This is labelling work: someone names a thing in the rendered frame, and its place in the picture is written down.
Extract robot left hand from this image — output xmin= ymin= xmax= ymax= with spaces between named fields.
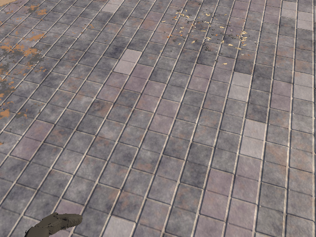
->
xmin=25 ymin=212 xmax=83 ymax=237

